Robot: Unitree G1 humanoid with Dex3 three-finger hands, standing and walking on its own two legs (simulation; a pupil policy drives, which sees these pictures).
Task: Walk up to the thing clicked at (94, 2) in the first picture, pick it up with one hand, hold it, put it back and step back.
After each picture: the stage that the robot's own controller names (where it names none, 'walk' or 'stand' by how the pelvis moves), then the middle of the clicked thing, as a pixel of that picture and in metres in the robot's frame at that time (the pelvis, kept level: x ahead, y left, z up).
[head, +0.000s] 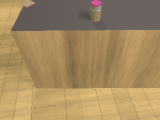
stand; (95, 11) +0.93 -0.07 -0.04
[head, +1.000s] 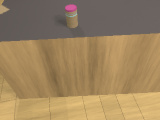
walk; (71, 16) +0.83 +0.10 -0.02
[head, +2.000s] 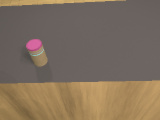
stand; (37, 53) +0.53 +0.25 -0.03
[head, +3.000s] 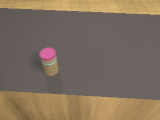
stand; (49, 62) +0.49 +0.17 -0.04
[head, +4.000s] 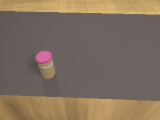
stand; (46, 65) +0.49 +0.18 -0.05
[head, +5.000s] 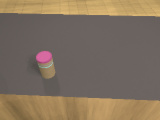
stand; (46, 65) +0.50 +0.18 -0.05
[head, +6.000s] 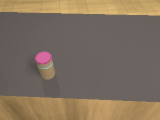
stand; (45, 65) +0.48 +0.18 -0.05
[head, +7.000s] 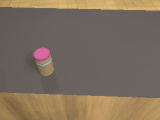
rise first; (44, 62) +0.49 +0.19 -0.04
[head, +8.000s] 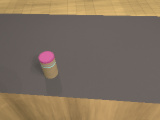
rise first; (48, 65) +0.49 +0.20 -0.04
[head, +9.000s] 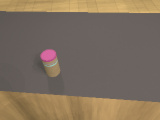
go down; (51, 63) +0.49 +0.19 -0.04
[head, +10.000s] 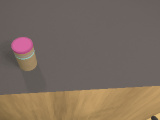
go down; (25, 54) +0.47 +0.19 +0.00
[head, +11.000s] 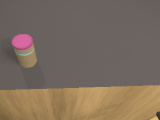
approach; (25, 51) +0.48 +0.19 +0.01
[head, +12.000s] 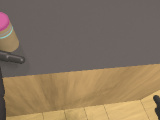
close; (3, 33) +0.50 +0.21 +0.04
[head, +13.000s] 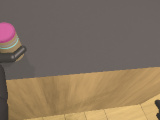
lift; (8, 43) +0.47 +0.20 +0.04
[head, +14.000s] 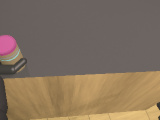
lift; (10, 55) +0.43 +0.21 +0.04
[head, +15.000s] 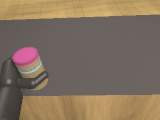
lift; (31, 69) +0.33 +0.16 +0.15
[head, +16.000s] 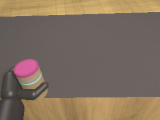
hold; (32, 80) +0.32 +0.17 +0.10
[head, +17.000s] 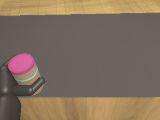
crouch; (27, 75) +0.32 +0.18 +0.13
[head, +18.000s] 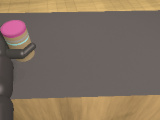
crouch; (19, 42) +0.43 +0.20 +0.16
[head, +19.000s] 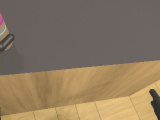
lower; out of the picture +0.50 +0.20 +0.04
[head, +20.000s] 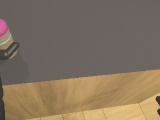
lower; (1, 40) +0.48 +0.21 +0.04
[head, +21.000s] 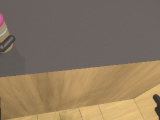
lower; out of the picture +0.50 +0.21 +0.05
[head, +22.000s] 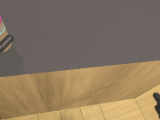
lower; out of the picture +0.50 +0.21 +0.05
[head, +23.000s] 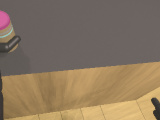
loosen; (2, 33) +0.50 +0.20 +0.05
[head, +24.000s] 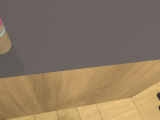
rise; out of the picture +0.50 +0.20 +0.05
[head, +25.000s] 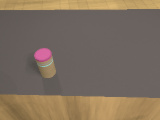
sink last; (45, 63) +0.47 +0.19 +0.00
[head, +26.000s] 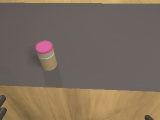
stand; (46, 56) +0.49 +0.19 +0.00
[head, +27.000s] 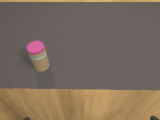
stand; (38, 56) +0.48 +0.20 +0.01
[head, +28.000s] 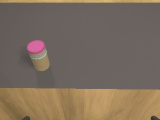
stand; (39, 56) +0.49 +0.20 +0.01
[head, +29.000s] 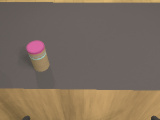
stand; (38, 56) +0.48 +0.20 +0.02
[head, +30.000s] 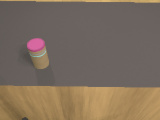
stand; (38, 54) +0.50 +0.20 +0.02
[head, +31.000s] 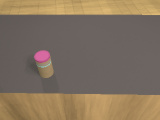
stand; (44, 64) +0.50 +0.19 -0.04
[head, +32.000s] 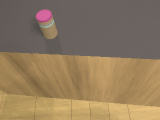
walk; (47, 25) +0.61 +0.19 -0.02
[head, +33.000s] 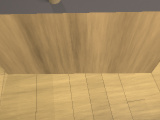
walk; out of the picture +0.90 +0.15 -0.01
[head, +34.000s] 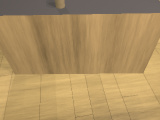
stand; out of the picture +1.09 +0.20 -0.03
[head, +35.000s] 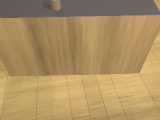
stand; (55, 0) +1.08 +0.20 -0.05
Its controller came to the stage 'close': yes
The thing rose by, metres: 0.20
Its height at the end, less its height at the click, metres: +0.00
